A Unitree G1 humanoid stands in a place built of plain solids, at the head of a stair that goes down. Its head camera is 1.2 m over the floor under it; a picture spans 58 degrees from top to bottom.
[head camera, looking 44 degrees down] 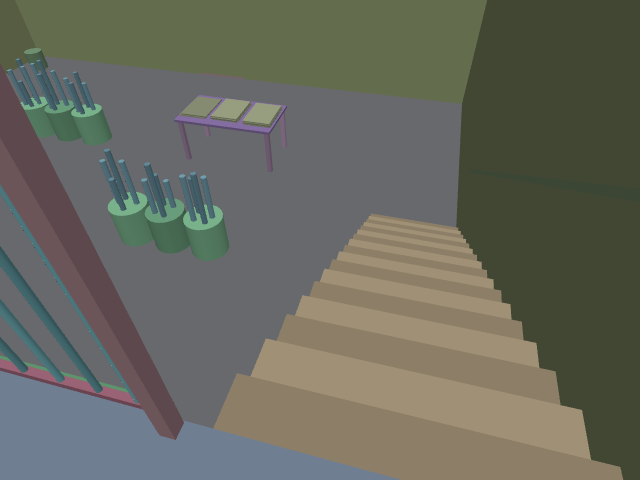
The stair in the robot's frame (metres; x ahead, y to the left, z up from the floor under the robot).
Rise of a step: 0.17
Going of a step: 0.25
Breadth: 1.21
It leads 14 degrees to the right of straight ahead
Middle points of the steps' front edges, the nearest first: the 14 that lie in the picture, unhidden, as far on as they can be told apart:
0.61 -0.30 -0.16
0.85 -0.36 -0.33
1.10 -0.43 -0.49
1.34 -0.49 -0.66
1.59 -0.55 -0.82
1.84 -0.62 -0.99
2.08 -0.68 -1.15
2.33 -0.74 -1.32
2.57 -0.81 -1.48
2.82 -0.87 -1.65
3.07 -0.93 -1.81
3.31 -1.00 -1.98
3.56 -1.06 -2.14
3.80 -1.12 -2.31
